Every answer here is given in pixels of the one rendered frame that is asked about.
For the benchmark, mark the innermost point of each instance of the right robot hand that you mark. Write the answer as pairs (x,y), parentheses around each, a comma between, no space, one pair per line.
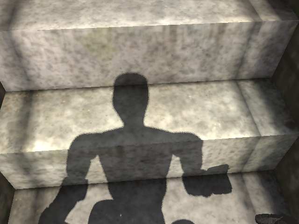
(275,219)

